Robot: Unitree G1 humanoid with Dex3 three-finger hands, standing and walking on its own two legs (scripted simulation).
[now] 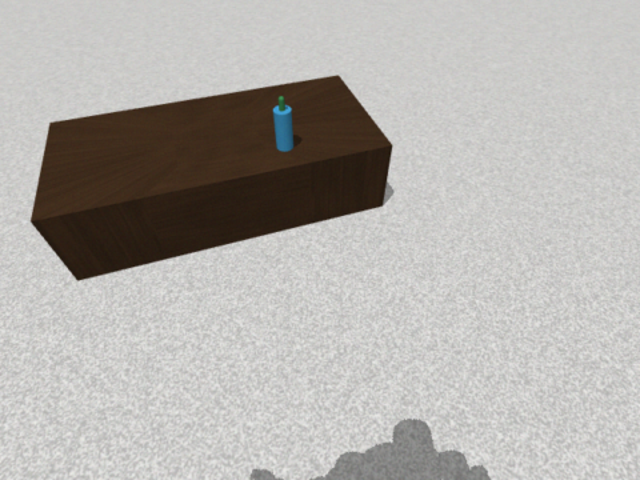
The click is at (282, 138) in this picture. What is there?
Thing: necked bottle
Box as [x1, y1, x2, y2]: [273, 96, 293, 151]
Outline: 280,96 278,98 279,104 273,108 276,145 279,150 286,151 291,149 293,146 290,107 284,104 283,97
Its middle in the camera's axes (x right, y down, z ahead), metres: -0.14 -0.44 +1.47
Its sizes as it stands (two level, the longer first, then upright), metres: 0.067 0.067 0.210
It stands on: a support 0.33 m high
